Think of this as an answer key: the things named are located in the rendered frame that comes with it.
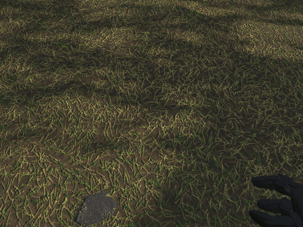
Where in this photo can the right robot hand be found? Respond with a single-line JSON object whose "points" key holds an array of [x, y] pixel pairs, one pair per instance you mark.
{"points": [[291, 210]]}

